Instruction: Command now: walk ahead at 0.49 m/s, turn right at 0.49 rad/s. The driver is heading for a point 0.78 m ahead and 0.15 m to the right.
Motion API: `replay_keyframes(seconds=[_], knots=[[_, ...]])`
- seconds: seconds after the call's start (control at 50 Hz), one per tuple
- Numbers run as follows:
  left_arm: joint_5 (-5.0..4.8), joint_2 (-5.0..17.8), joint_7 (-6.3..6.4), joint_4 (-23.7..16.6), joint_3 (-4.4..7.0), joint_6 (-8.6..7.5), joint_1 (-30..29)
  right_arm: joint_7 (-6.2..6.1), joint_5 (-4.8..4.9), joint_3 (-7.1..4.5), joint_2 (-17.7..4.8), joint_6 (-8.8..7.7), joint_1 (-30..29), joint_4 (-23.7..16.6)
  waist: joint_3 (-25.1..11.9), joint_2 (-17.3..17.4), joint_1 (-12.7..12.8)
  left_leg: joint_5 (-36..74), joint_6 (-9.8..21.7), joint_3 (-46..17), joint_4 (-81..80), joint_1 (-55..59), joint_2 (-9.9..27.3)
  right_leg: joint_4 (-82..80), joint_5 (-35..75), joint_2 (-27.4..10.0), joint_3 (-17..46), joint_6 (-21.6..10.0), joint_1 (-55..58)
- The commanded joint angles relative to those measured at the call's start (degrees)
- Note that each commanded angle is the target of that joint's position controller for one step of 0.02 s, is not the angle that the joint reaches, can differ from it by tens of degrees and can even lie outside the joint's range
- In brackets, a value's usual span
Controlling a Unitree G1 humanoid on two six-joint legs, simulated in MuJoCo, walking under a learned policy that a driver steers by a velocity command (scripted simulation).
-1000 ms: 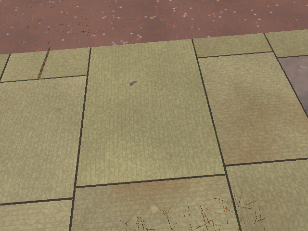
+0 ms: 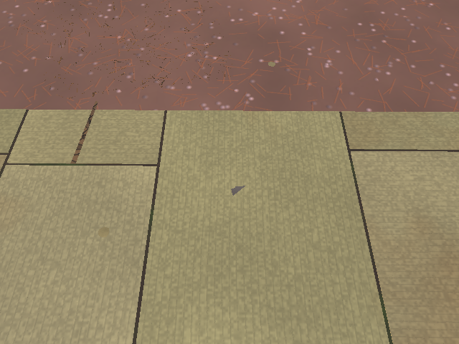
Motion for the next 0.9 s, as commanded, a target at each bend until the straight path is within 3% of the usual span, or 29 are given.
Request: replay_keyframes(seconds=[0.02, 0.1, 0.16, 0.22, 0.24, 0.26, 0.28, 0.3, 0.32, 0.34, 0.36, 0.38, 0.4, 0.44, 0.5, 0.56, 0.62, 0.68, 0.7, 0.74, 0.76, 0.78, 0.8, 0.82, 0.84, 0.86, 0.88, 0.9], knots=[[-0.24, 7.7, 1.01, -4.66, 1.92, -1.13, -3.32, -0.61, -0.99, -1.69, -5.73, 0.47, 2.91, -3.7, -2.74, -2.78, -2.87, 3.47, -2.74, 0.88, -7.49, -3.03, 2.23, -11.32, 10.52, -15.48, 16.47, -11.92, -1.22], [-0.91, 9.35, 1.93, -3.33, 2.47, -0.25, -0.07, -0.4, -0.75, -0.59, -3.08, 0.11, -6.99, -5.94, -2.41, -4.04, 1.48, 21.56, -4.06, 2.5, -26.35, 3.28, -1.17, -9.06, 5.28, -10.76, 11.82, -7.4, -5.81], [-1.4, 9.62, 2.15, -2.16, 2.59, 0.65, 3.45, 0.19, 0.63, -1.22, -4.64, -0.44, -10.72, -7.01, -3.78, -5.38, 3.19, 23.67, -3.99, 0.94, -33.35, 5.3, -3.18, -5.32, 0.08, -12.33, 16.21, -5.95, -1.03], [-1.13, 9.04, 2.24, -2.18, 2.5, 1.16, 3.6, 0.64, 1.17, -2.67, -7.1, -1.05, -9.13, -7.0, -4.61, -7.39, 1.28, 17.16, -1.68, -0.51, -37.18, 8.21, -3.42, 0.82, -3.05, -14.55, 22.21, -4.07, 4.36], [-0.97, 8.2, 2.19, -2.43, 2.28, 1.28, 2.91, 0.6, 1.21, -3.27, -7.63, -1.27, -5.72, -6.17, -5.31, -7.85, -0.89, 16.08, -0.2, 0.25, -39.11, 12.81, -3.42, 3.72, -2.95, -13.87, 22.44, -2.89, 3.97], [-0.65, 5.77, 2.01, -2.73, 1.49, 1.09, 3.17, 0.23, 0.66, -4.13, -9.19, -1.54, -0.73, -5.53, -8.33, -7.14, -3.48, 14.79, 2.12, -1.04, -39.89, 21.43, -0.87, 10.63, -2.73, -11.36, 20.44, -0.86, 1.68], [0.33, 1.35, 1.71, -3.69, 0.0, 0.76, 4.45, -0.32, -0.21, -5.05, -12.46, -1.56, 7.6, -5.09, -16.11, 0.92, -6.32, 10.61, 6.18, -11.68, -39.92, 35.21, 10.17, 27.75, -12.8, -7.32, 14.47, 1.63, -4.84], [-1.55, 0.5, 1.68, -5.98, -0.57, 0.08, 10.6, 0.22, -1.06, -6.02, -16.45, -0.65, 11.27, -3.02, -20.12, 19.98, -2.97, -6.08, 14.81, -40.07, -47.22, 47.34, 21.12, 44.45, -28.63, -1.99, 7.44, 4.49, -24.09], [-2.26, 6.42, 1.98, -4.41, 0.52, 0.28, 9.94, 0.49, -0.07, -5.15, -11.3, -0.47, 9.68, -3.95, -15.8, 12.97, -4.36, -16.61, 14.18, -42.56, -49.25, 44.76, 20.81, 52.03, -24.34, -6.68, 8.75, 5.58, -30.03], [-1.78, 8.81, 1.97, -4.99, 1.3, 0.68, 4.39, 0.19, 0.18, -4.26, -8.12, -0.12, 7.7, -4.22, -9.71, 7.42, -5.77, -13.47, 11.99, -32.27, -49.26, 39.48, 18.22, 53.92, -18.72, -8.43, 7.59, 6.11, -31.31], [-1.03, 8.28, 2.02, -5.5, 1.35, 0.96, 1.39, 0.14, -0.28, -3.79, -7.12, 0.14, 5.35, -4.31, -6.52, 3.42, -5.14, -4.28, 10.74, -24.18, -49.59, 33.51, 15.44, 52.91, -14.73, -10.08, 6.35, 6.47, -29.32], [-0.67, 7.62, 1.87, -6.28, 1.55, 0.95, -0.34, 0.06, -0.57, -3.51, -6.16, 0.31, 3.73, -3.8, -4.07, 3.48, -4.19, 2.58, 10.53, -18.89, -50.57, 29.46, 13.27, 50.41, -11.97, -11.47, 6.46, 6.67, -28.33], [-1.0, 6.8, 1.51, -6.44, 1.63, 1.22, -0.41, -0.09, -0.72, -3.17, -5.21, 0.23, 2.76, -3.45, -2.86, 4.64, -3.11, 6.89, 9.91, -13.92, -51.99, 26.39, 11.43, 48.71, -10.51, -12.81, 6.03, 6.7, -26.07], [-1.26, 4.67, 1.19, -6.49, 1.29, 1.94, -0.17, -0.08, -0.22, -3.23, -4.76, -0.23, 2.63, -2.24, -2.39, 6.0, -2.42, 11.53, 10.48, -8.37, -54.23, 24.3, 10.44, 46.37, -9.25, -13.52, 4.43, 7.16, -24.65], [-0.72, 3.13, 1.05, -7.61, 0.79, 2.44, -3.33, -0.13, -0.07, -4.06, -6.73, -0.44, 3.29, -0.34, -1.25, 3.87, -2.54, 17.72, 11.87, -3.15, -56.26, 25.08, 11.52, 40.15, -5.54, -14.21, 4.24, 8.22, -27.17], [-0.79, 2.46, 0.25, -7.97, 0.41, 2.12, -6.61, -0.34, -0.06, -4.49, -8.09, 0.05, 3.2, 1.04, -1.04, 2.96, -3.36, 21.85, 11.1, 2.91, -56.6, 27.08, 10.95, 30.85, 2.33, -14.31, 2.92, 8.22, -26.65], [-0.83, 1.52, -0.87, -9.14, -0.12, 1.53, -12.24, -0.62, 0.43, -4.8, -9.41, 0.62, 4.56, 2.58, 0.59, 2.37, -5.35, 22.77, 9.88, 7.89, -56.79, 27.99, 10.61, 21.74, 7.91, -13.56, -0.26, 7.21, -23.86], [-1.14, 1.81, -1.83, -10.74, -0.12, 1.43, -15.99, -0.58, 1.3, -5.29, -10.82, 1.35, 6.28, 4.15, 2.01, 2.41, -5.96, 25.71, 8.89, 10.53, -55.73, 31.74, 12.0, 16.39, 5.85, -12.8, -2.44, 5.31, -22.55], [-1.1, 2.29, -2.08, -11.18, 0.09, 1.45, -16.41, -0.58, 1.61, -5.48, -11.31, 1.69, 6.38, 4.47, 1.96, 2.61, -5.55, 29.88, 8.4, 11.5, -54.28, 33.21, 12.44, 15.12, 3.65, -12.13, -3.37, 4.35, -21.58], [-0.7, 4.29, -2.19, -11.28, 1.15, 1.77, -13.94, -0.88, 2.09, -6.04, -13.1, 2.36, 5.96, 4.61, -0.95, 4.38, -2.97, 49.38, 7.24, 13.95, -46.98, 35.19, 12.41, 13.91, -2.25, -8.63, -6.54, 1.85, -14.95], [-0.62, 6.19, -2.01, -10.25, 2.25, 2.02, -8.81, -1.08, 2.33, -6.26, -13.85, 2.81, 5.64, 4.57, -4.21, 4.79, 0.28, 57.82, 6.52, 15.25, -39.1, 34.78, 11.79, 12.88, -3.92, -6.22, -7.94, 0.22, -7.79], [-0.81, 9.02, -1.4, -7.63, 4.02, 2.3, 0.93, -1.33, 2.5, -5.93, -13.15, 3.05, 5.02, 4.22, -9.2, 3.51, 5.59, 57.93, 4.81, 16.97, -27.12, 29.51, 9.89, 9.36, -0.22, -3.95, -8.05, -2.06, 6.26], [-1.15, 13.42, -0.17, -5.58, 5.73, 2.95, 10.04, -1.48, 0.87, -4.64, -9.99, 2.71, 6.24, 3.0, -14.33, -3.05, 8.79, 35.49, 2.29, 16.68, -9.2, 14.15, 7.36, 8.93, 0.46, -10.92, 4.04, -5.48, 24.35], [-1.29, 19.43, 0.04, -6.72, 5.89, 2.16, 6.82, -0.73, -1.02, -2.07, -2.19, 1.13, 10.93, -0.8, -20.17, -16.81, 0.73, -14.92, -0.86, 9.48, 9.7, -9.75, -4.75, 2.16, -10.62, -25.35, 38.76, -16.45, 39.63], [-1.0, 14.48, -0.21, -7.8, 4.72, 1.34, 8.93, 0.01, 1.32, -2.89, -7.91, -0.88, 4.18, -1.52, -24.55, -10.32, 6.21, -13.69, -0.22, -1.3, 14.67, -15.82, -4.03, -5.22, -17.9, -27.31, 46.21, -17.09, 40.63], [-0.72, 11.41, -0.3, -6.82, 3.76, 0.53, 6.8, 0.32, 3.02, -3.35, -9.81, -1.79, -0.3, -3.03, -15.5, -8.02, 6.06, -7.6, 0.77, -0.68, 12.57, -19.59, -1.54, -6.1, -13.85, -25.61, 37.64, -14.36, 34.39], [-0.83, 9.32, -0.21, -6.79, 3.03, 0.19, 3.36, 0.03, 2.24, -3.02, -9.12, -2.18, -0.06, -2.18, -10.87, -3.36, 3.25, -2.44, 1.19, -0.28, 7.34, -16.46, 1.27, -5.81, -7.49, -23.17, 30.02, -12.03, 25.61], [-0.46, 7.07, -0.05, -7.13, 2.25, 0.15, -0.58, -0.25, 0.85, -3.23, -9.06, -1.96, 0.76, -0.94, -8.09, -2.25, 0.79, 0.55, 0.71, 0.29, 2.79, -12.13, 3.31, -5.97, -0.15, -21.24, 23.79, -10.29, 17.94]])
